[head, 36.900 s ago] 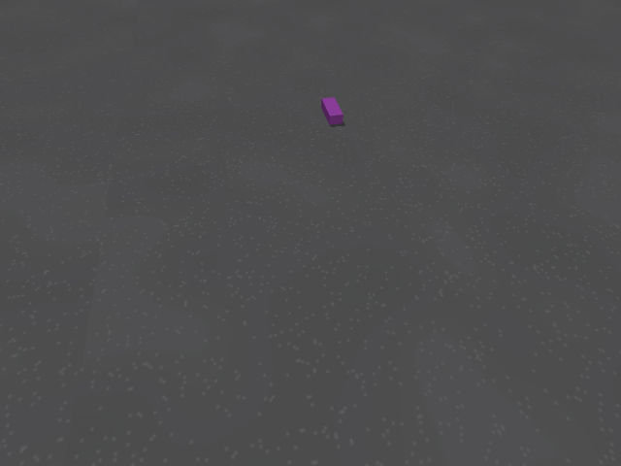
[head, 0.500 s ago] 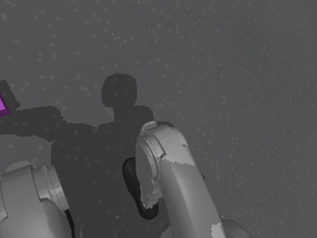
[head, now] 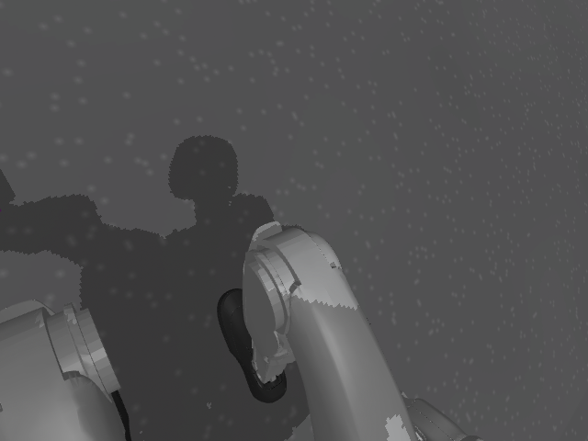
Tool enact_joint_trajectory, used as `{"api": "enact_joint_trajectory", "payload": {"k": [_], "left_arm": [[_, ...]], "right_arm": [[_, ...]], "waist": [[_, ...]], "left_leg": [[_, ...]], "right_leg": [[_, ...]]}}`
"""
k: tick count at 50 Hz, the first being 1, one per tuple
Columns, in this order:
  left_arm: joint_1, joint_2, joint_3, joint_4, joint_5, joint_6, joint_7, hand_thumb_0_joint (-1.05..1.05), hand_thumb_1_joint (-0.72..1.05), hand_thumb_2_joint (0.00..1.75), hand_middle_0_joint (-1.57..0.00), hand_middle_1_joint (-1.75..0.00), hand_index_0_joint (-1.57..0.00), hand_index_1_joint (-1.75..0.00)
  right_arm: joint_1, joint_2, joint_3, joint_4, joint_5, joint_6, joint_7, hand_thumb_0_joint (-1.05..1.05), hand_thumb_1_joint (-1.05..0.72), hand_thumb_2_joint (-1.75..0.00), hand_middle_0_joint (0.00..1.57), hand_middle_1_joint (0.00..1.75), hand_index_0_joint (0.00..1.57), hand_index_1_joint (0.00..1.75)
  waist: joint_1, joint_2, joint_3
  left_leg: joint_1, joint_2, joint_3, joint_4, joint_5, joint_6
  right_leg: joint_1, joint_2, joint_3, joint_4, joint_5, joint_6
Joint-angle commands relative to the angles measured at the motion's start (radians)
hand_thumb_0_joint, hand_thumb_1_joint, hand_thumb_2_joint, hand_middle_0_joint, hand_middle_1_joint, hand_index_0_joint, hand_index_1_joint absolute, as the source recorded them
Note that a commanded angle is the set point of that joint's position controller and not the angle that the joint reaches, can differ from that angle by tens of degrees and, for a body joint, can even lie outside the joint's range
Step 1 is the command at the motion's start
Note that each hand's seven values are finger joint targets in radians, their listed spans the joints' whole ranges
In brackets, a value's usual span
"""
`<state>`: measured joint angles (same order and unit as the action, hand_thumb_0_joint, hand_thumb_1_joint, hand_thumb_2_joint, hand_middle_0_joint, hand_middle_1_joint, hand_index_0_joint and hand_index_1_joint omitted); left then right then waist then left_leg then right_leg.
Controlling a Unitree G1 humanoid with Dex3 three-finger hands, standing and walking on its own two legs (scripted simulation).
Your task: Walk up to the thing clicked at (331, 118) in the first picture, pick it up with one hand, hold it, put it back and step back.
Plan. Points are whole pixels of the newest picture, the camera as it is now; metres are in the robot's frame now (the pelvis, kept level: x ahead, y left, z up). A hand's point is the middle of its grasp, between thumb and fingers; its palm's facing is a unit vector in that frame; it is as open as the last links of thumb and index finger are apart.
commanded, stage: open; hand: left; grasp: from above
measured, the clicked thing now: out of the picture +0.45 +0.31 -0.27
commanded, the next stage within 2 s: withdraw in 0.82 s
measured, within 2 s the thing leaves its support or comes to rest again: neither
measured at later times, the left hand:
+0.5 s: hand out of the picture +0.44 +0.30 -0.25, palm faces -0.43 -0.17 -0.89, open 13.5 cm
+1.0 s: hand out of the picture +0.45 +0.30 -0.25, palm faces -0.43 -0.16 -0.89, open 13.7 cm
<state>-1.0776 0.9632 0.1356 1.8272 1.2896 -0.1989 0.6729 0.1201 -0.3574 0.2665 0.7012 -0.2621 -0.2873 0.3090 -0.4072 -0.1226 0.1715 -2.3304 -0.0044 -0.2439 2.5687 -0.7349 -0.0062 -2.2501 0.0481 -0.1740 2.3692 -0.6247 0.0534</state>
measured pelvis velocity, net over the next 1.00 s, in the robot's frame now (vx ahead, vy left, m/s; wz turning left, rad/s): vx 0.00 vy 0.00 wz -0.01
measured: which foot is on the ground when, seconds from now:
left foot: down 0.00-1.00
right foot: down 0.00-1.00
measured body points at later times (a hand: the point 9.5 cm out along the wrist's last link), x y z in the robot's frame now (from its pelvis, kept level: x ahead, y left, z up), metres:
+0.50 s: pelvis +0.00 +0.00 +0.01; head +0.28 +0.12 +0.34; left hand +0.46 +0.31 -0.20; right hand +0.03 -0.25 -0.04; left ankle +0.06 +0.12 -0.27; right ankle +0.12 -0.12 -0.27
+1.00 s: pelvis +0.00 +0.00 +0.01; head +0.28 +0.12 +0.34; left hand +0.46 +0.31 -0.20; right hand +0.03 -0.25 -0.04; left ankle +0.06 +0.12 -0.27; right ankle +0.12 -0.12 -0.27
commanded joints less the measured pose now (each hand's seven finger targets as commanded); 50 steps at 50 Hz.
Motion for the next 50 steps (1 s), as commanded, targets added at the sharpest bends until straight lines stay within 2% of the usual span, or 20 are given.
{"api": "enact_joint_trajectory", "payload": {"k": [1, 8, 9, 12, 13, 15, 16, 19, 20, 21, 22, 25, 29, 32, 35, 42, 43, 45, 48, 50], "left_arm": [[-0.26, 0.205, -0.006, -0.101, -0.007, 0.003, 0.048, 0.0, -0.09, 0.78, -0.38, -0.83, -0.39, -0.81], [-0.259, 0.226, 0.003, -0.114, -0.013, 0.001, 0.067, 0.0, -0.31, 0.89, -0.26, -0.88, -0.25, -0.89], [-0.262, 0.205, -0.013, -0.112, -0.011, 0.003, 0.062, 0.0, -0.32, 0.9, -0.25, -0.9, -0.25, -0.91], [-0.268, 0.225, -0.003, -0.118, -0.02, 0.01, 0.063, 0.0, -0.38, 0.93, -0.21, -0.93, -0.2, -0.94], [-0.261, 0.208, -0.015, -0.099, -0.026, 0.016, 0.057, 0.0, -0.4, 0.96, -0.19, -0.95, -0.18, -0.95], [-0.238, 0.234, 0.008, -0.109, -0.033, 0.022, 0.059, 0.0, -0.43, 0.99, -0.16, -0.97, -0.15, -0.98], [-0.245, 0.216, -0.01, -0.11, -0.037, 0.023, 0.053, 0.0, -0.45, 0.99, -0.15, -0.97, -0.14, -0.98], [-0.238, 0.226, 0.0, -0.112, -0.042, 0.023, 0.049, 0.0, -0.5, 1.02, -0.1, -1.01, -0.09, -1.02], [-0.234, 0.222, -0.003, -0.108, -0.039, 0.025, 0.042, 0.0, -0.51, 1.01, -0.09, -1.02, -0.09, -1.02], [-0.224, 0.225, 0.005, -0.119, -0.046, 0.026, 0.04, 0.0, -0.51, 1.0, -0.08, -1.01, -0.08, -1.02], [-0.234, 0.212, -0.012, -0.11, -0.043, 0.026, 0.033, 0.0, -0.51, 1.04, -0.1, -1.02, -0.09, -1.03], [-0.218, 0.216, -0.007, -0.114, -0.052, 0.022, 0.03, 0.0, -0.52, 1.03, -0.08, -1.04, -0.07, -1.05], [-0.255, 0.207, -0.032, -0.132, -0.049, 0.013, 0.017, 0.0, -0.52, 1.06, -0.08, -1.05, -0.07, -1.06], [-0.236, 0.233, -0.006, -0.139, -0.047, 0.001, 0.025, 0.0, -0.51, 1.03, -0.08, -1.04, -0.07, -1.04], [-0.245, 0.217, -0.024, -0.124, -0.039, -0.004, 0.025, 0.0, -0.5, 1.06, -0.08, -1.06, -0.07, -1.07], [-0.244, 0.225, -0.02, -0.125, -0.034, 0.0, 0.046, 0.0, -0.48, 1.06, -0.08, -1.07, -0.08, -1.07], [-0.249, 0.226, -0.02, -0.135, -0.023, 0.002, 0.046, 0.0, -0.47, 1.05, -0.08, -1.08, -0.08, -1.08], [-0.251, 0.218, -0.028, -0.124, -0.032, 0.005, 0.044, 0.0, -0.47, 1.08, -0.09, -1.09, -0.09, -1.09], [-0.243, 0.248, -0.009, -0.129, -0.036, 0.01, 0.045, 0.0, -0.51, 0.99, -0.07, -1.0, -0.07, -1.0], [-0.227, 0.281, 0.018, -0.179, -0.037, 0.013, 0.045, 0.0, -0.52, 0.99, -0.07, -1.0, -0.07, -0.99]], "right_arm": [[0.191, -0.333, -0.084, 0.018, 0.006, -0.007, -0.005, 0.0, -0.89, -0.9, 0.2, 0.3, 0.2, 0.3], [0.195, -0.337, -0.081, 0.02, 0.001, -0.008, -0.005, 0.0, -0.89, -0.9, 0.2, 0.3, 0.2, 0.3], [0.187, -0.331, -0.079, 0.015, 0.001, -0.011, -0.001, 0.0, -0.89, -0.9, 0.2, 0.3, 0.2, 0.3], [0.205, -0.341, -0.084, 0.02, 0.001, -0.009, -0.002, 0.0, -0.89, -0.9, 0.2, 0.3, 0.2, 0.3], [0.195, -0.334, -0.076, 0.019, 0.002, -0.015, 0.001, 0.0, -0.89, -0.9, 0.2, 0.3, 0.2, 0.3], [0.204, -0.343, -0.079, 0.017, 0.006, -0.009, -0.003, 0.0, -0.89, -0.9, 0.2, 0.3, 0.2, 0.3], [0.195, -0.341, -0.085, 0.018, 0.011, -0.011, -0.004, 0.0, -0.89, -0.9, 0.2, 0.3, 0.2, 0.3], [0.207, -0.334, -0.075, 0.015, 0.006, -0.007, -0.004, 0.0, -0.89, -0.9, 0.2, 0.3, 0.2, 0.3], [0.212, -0.336, -0.077, 0.013, 0.008, -0.006, -0.002, 0.0, -0.89, -0.9, 0.2, 0.3, 0.2, 0.3], [0.202, -0.335, -0.079, 0.008, 0.013, -0.005, -0.003, 0.0, -0.89, -0.9, 0.2, 0.3, 0.2, 0.3], [0.201, -0.331, -0.073, 0.01, 0.01, -0.007, -0.001, 0.0, -0.89, -0.9, 0.2, 0.3, 0.2, 0.3], [0.199, -0.337, -0.08, 0.005, 0.016, 0.002, -0.01, 0.0, -0.89, -0.9, 0.2, 0.3, 0.2, 0.3], [0.198, -0.341, -0.078, -0.004, 0.017, -0.002, -0.012, 0.0, -0.89, -0.9, 0.2, 0.3, 0.2, 0.3], [0.215, -0.341, -0.074, 0.002, 0.015, 0.004, -0.015, 0.0, -0.89, -0.9, 0.2, 0.3, 0.2, 0.3], [0.209, -0.34, -0.065, -0.002, 0.013, 0.002, -0.014, 0.0, -0.89, -0.9, 0.2, 0.3, 0.2, 0.3], [0.203, -0.345, -0.072, -0.006, 0.012, 0.005, -0.022, 0.0, -0.88, -0.9, 0.2, 0.3, 0.2, 0.3], [0.212, -0.341, -0.066, -0.006, 0.009, 0.004, -0.017, 0.0, -0.88, -0.9, 0.2, 0.3, 0.2, 0.3], [0.2, -0.339, -0.059, -0.015, 0.006, 0.001, -0.014, 0.0, -0.89, -0.9, 0.2, 0.3, 0.2, 0.3], [0.21, -0.343, -0.061, -0.012, 0.009, 0.0, -0.016, 0.0, -0.9, -0.9, 0.2, 0.3, 0.2, 0.3], [0.215, -0.35, -0.077, -0.007, 0.012, 0.001, -0.021, 0.0, -0.9, -0.9, 0.2, 0.3, 0.2, 0.3]], "waist": [[-0.058, 0.494, -0.605], [-0.055, 0.529, -0.642], [-0.062, 0.528, -0.625], [-0.065, 0.537, -0.638], [-0.071, 0.512, -0.612], [-0.055, 0.51, -0.639], [-0.058, 0.52, -0.621], [-0.057, 0.514, -0.641], [-0.061, 0.517, -0.633], [-0.045, 0.514, -0.639], [-0.066, 0.516, -0.622], [-0.048, 0.509, -0.625], [-0.068, 0.515, -0.592], [-0.054, 0.511, -0.622], [-0.071, 0.516, -0.603], [-0.06, 0.533, -0.615], [-0.064, 0.543, -0.624], [-0.079, 0.514, -0.598], [-0.068, 0.498, -0.61], [-0.036, 0.558, -0.652]], "left_leg": [[0.439, 0.032, 0.087, -0.283, 0.199, 0.014], [0.473, 0.037, 0.083, -0.291, 0.231, 0.007], [0.475, 0.036, 0.082, -0.287, 0.227, 0.005], [0.473, 0.036, 0.089, -0.287, 0.235, 0.009], [0.457, 0.035, 0.092, -0.277, 0.22, 0.011], [0.459, 0.035, 0.091, -0.29, 0.24, 0.012], [0.457, 0.035, 0.09, -0.291, 0.224, 0.009], [0.452, 0.036, 0.086, -0.295, 0.238, 0.012], [0.459, 0.035, 0.085, -0.296, 0.246, 0.011], [0.461, 0.037, 0.08, -0.295, 0.25, 0.01], [0.471, 0.038, 0.077, -0.294, 0.251, 0.009], [0.461, 0.038, 0.08, -0.305, 0.231, 0.01], [0.45, 0.036, 0.086, -0.297, 0.202, 0.012], [0.474, 0.038, 0.076, -0.319, 0.223, 0.008], [0.476, 0.04, 0.07, -0.315, 0.219, 0.005], [0.483, 0.04, 0.076, -0.321, 0.215, 0.002], [0.508, 0.042, 0.072, -0.316, 0.25, 0.0], [0.477, 0.041, 0.075, -0.311, 0.224, 0.005], [0.461, 0.037, 0.09, -0.297, 0.231, 0.014], [0.498, 0.037, 0.093, -0.315, 0.257, 0.005]], "right_leg": [[0.359, 0.035, -0.103, -0.191, 0.212, -0.067], [0.391, 0.041, -0.105, -0.193, 0.242, -0.069], [0.38, 0.037, -0.106, -0.183, 0.243, -0.069], [0.403, 0.042, -0.102, -0.202, 0.25, -0.069], [0.394, 0.036, -0.102, -0.199, 0.242, -0.066], [0.416, 0.043, -0.1, -0.212, 0.252, -0.068], [0.403, 0.04, -0.098, -0.206, 0.241, -0.069], [0.419, 0.043, -0.102, -0.21, 0.25, -0.07], [0.413, 0.04, -0.104, -0.203, 0.256, -0.07], [0.397, 0.04, -0.106, -0.202, 0.253, -0.07], [0.39, 0.038, -0.107, -0.195, 0.256, -0.069], [0.402, 0.044, -0.104, -0.209, 0.239, -0.072], [0.377, 0.037, -0.101, -0.211, 0.218, -0.07], [0.399, 0.041, -0.106, -0.217, 0.226, -0.073], [0.381, 0.038, -0.112, -0.207, 0.225, -0.071], [0.389, 0.041, -0.108, -0.213, 0.227, -0.074], [0.383, 0.039, -0.114, -0.207, 0.253, -0.071], [0.396, 0.039, -0.11, -0.214, 0.243, -0.068], [0.417, 0.042, -0.103, -0.23, 0.245, -0.065], [0.432, 0.04, -0.098, -0.224, 0.258, -0.071]]}}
